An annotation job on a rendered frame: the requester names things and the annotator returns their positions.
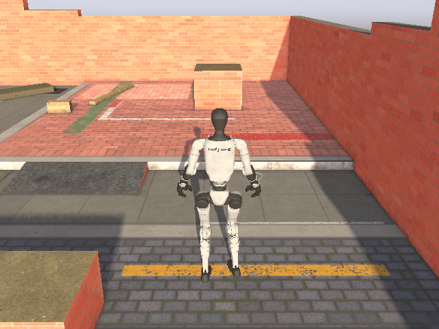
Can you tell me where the right robot hand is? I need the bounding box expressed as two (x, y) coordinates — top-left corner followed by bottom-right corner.
(246, 184), (261, 197)

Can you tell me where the left robot hand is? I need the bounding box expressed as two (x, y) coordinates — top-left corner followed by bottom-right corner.
(177, 183), (192, 197)

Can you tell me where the robot right upper arm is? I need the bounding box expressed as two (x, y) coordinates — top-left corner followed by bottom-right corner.
(234, 138), (253, 175)

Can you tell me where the robot right forearm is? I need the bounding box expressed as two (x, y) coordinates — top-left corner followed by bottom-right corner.
(246, 165), (259, 188)

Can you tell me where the robot left upper arm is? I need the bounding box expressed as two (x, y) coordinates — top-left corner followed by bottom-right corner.
(186, 138), (205, 175)

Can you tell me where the humanoid robot torso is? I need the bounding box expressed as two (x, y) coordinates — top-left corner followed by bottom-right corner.
(204, 135), (236, 206)

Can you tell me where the robot left forearm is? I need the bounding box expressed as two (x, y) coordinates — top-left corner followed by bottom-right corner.
(179, 165), (192, 187)

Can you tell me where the right robot shin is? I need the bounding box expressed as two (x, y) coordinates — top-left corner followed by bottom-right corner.
(227, 223), (239, 269)

